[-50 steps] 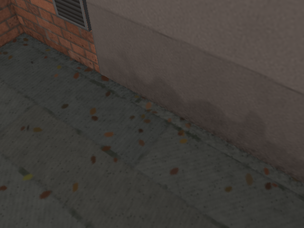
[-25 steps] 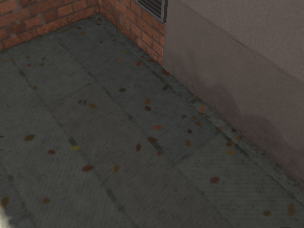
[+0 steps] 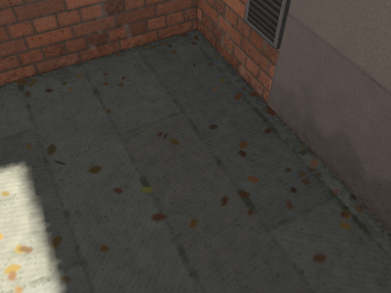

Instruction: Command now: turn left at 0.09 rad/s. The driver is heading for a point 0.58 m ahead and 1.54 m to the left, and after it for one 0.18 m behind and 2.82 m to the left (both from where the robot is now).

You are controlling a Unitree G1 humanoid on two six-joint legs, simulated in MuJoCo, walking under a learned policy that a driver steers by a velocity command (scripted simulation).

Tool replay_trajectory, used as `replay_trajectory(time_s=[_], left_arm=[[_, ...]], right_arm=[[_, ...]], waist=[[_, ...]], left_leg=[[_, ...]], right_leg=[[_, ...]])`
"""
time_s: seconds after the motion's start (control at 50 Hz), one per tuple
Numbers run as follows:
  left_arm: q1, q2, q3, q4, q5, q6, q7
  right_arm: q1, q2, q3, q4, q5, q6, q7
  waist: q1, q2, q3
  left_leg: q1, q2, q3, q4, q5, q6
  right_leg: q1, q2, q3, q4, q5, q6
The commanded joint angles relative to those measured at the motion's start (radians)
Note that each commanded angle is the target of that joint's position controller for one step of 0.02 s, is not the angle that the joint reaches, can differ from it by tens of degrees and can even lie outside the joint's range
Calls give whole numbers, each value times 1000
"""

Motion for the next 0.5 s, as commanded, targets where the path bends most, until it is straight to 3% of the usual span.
replay_trajectory(time_s=[0.02,0.04,0.16,0.22,0.28,0.32,0.34,0.36,0.38,0.4,0.42,0.46,0.48,0.5], left_arm=[[12,98,22,-42,0,-2,5],[20,99,22,-33,0,-1,7],[15,138,40,-32,-2,2,43],[46,150,52,-37,-8,2,42],[71,161,65,-44,-7,0,38],[102,179,77,-44,-6,2,34],[118,194,85,-45,-3,4,34],[145,217,94,-47,3,7,37],[154,257,104,-53,4,9,38],[109,239,95,-73,6,4,47],[81,237,89,-93,7,0,56],[-18,256,97,-111,-18,-1,72],[-27,265,99,-121,-14,-2,72],[-17,280,102,-117,-22,8,72]], right_arm=[[-40,-131,-34,-53,-3,-25,-1],[-40,-125,-32,-46,-2,-25,-1],[-77,-185,-51,-69,20,-15,-12],[-64,-194,-62,-70,21,-23,-10],[-70,-198,-71,-85,27,-23,-14],[-78,-187,-73,-103,32,-20,-18],[-92,-173,-70,-115,36,-18,-20],[-99,-151,-65,-128,39,-17,-21],[-98,-144,-61,-134,37,-10,-15],[-100,-143,-60,-143,23,-5,-10],[-97,-159,-68,-148,21,-7,-2],[-85,-121,-53,-136,40,-1,12],[-93,-125,-50,-115,43,1,10],[-89,-121,-47,-125,43,2,17]], waist=[[-6,94,-59],[-7,96,-52],[-14,120,-40],[-9,138,-59],[5,98,-84],[18,39,-100],[28,-14,-98],[40,-105,-102],[50,-183,-98],[39,-246,-96],[24,-199,-78],[-19,-161,-38],[-4,-169,-42],[-7,-175,-47]], left_leg=[[30,104,-125,-131,314,64],[28,104,-128,-138,306,64],[2,124,-248,-159,348,127],[-4,114,-272,-142,367,141],[-42,76,-260,-93,395,129],[-101,34,-219,-35,377,99],[-144,4,-178,21,346,75],[-200,-39,-110,120,274,42],[-257,-65,-32,241,118,17],[-300,-54,0,389,-280,-1],[-346,6,-6,503,-340,-13],[-307,83,-5,381,-239,-22],[-246,68,36,326,-178,-28],[-206,46,77,281,-134,-25]], right_leg=[[19,-8,-6,-31,139,-36],[22,-10,-6,-36,134,-34],[-8,11,-53,40,68,-5],[-21,8,-65,83,53,-6],[17,2,-77,88,114,-14],[73,-24,-79,67,169,-29],[96,-54,-68,39,205,-50],[123,-129,-13,-21,251,-94],[131,-274,91,-90,310,-184],[124,-379,188,-143,408,-276],[115,-422,198,-160,439,-309],[82,-332,51,-137,381,-218],[59,-296,-15,-111,397,-185],[51,-280,-43,-90,426,-171]])
Keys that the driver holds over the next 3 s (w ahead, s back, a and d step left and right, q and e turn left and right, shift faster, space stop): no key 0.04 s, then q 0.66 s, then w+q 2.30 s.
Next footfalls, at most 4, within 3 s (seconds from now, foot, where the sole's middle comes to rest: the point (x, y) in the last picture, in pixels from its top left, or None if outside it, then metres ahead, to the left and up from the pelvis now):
1.00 right None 0.17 -0.06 -0.77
1.46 left None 0.30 0.33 -0.77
1.90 right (96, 242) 0.64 0.41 -0.77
2.32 left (27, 281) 0.49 0.60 -0.77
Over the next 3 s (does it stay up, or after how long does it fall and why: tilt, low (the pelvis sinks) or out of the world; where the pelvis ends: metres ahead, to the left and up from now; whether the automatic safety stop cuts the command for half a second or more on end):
stays up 0.73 0.55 0.00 its command is cut before an obstacle after 2.3 s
